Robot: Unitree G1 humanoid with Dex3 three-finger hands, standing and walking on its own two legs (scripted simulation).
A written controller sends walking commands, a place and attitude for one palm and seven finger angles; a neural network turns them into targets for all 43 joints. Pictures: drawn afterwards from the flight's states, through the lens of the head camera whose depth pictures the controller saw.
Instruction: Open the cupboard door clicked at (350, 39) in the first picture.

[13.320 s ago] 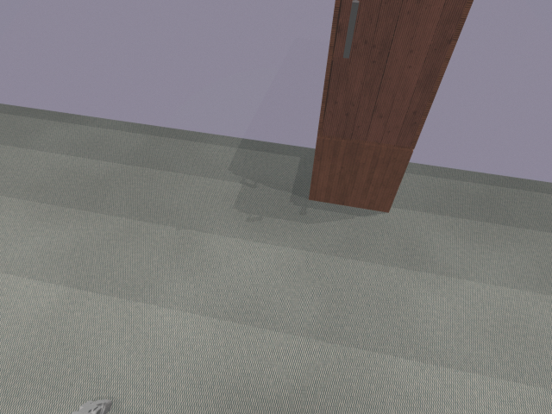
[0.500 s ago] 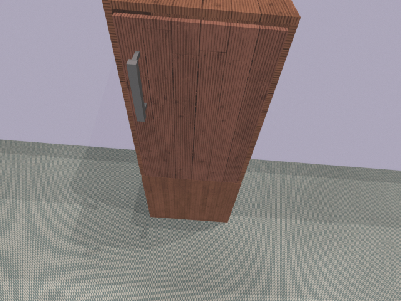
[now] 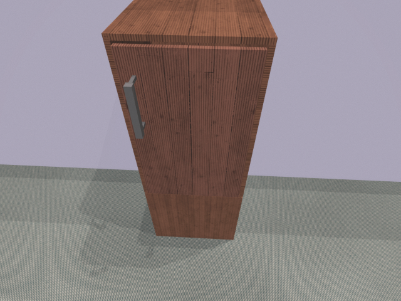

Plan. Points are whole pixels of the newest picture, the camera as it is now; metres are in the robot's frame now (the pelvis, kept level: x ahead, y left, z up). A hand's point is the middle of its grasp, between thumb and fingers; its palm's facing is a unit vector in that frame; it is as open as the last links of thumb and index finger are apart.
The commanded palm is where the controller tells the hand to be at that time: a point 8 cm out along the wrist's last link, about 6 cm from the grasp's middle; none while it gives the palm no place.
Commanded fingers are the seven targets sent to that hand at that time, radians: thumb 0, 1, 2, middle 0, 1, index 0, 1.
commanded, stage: come to a stop and stand still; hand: left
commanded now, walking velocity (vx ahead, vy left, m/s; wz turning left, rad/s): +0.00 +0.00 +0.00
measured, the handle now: (136, 108) +0.57 +0.20 +0.10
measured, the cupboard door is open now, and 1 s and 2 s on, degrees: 0 0 0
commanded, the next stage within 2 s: look again from close up in 1.12 s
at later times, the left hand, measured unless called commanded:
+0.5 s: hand out of the picture -0.03 +0.18 -0.17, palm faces +0.03 -0.98 -0.18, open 7.4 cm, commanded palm none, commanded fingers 0.00 0.90 0.90 -0.20 -0.30 -0.20 -0.30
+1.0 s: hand out of the picture -0.07 +0.20 -0.17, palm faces +0.03 -0.99 -0.15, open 7.4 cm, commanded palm none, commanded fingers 0.00 0.90 0.90 -0.20 -0.30 -0.20 -0.30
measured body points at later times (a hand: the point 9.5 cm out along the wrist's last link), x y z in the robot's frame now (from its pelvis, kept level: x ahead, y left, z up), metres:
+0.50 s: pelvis -0.03 +0.01 +0.01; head -0.05 +0.02 +0.46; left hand -0.03 +0.23 -0.15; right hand -0.04 -0.21 -0.15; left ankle +0.00 +0.11 -0.73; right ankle -0.02 -0.09 -0.73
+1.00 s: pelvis -0.04 +0.05 +0.01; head -0.05 +0.06 +0.46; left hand -0.07 +0.26 -0.16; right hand -0.05 -0.16 -0.15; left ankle +0.00 +0.11 -0.73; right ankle -0.01 -0.09 -0.73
